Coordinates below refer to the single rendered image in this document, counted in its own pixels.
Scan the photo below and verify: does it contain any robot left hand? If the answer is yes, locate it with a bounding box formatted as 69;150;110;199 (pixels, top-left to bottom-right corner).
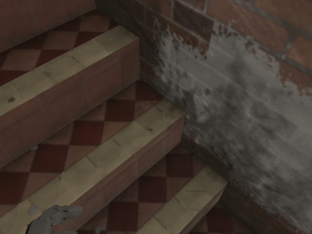
25;205;83;234

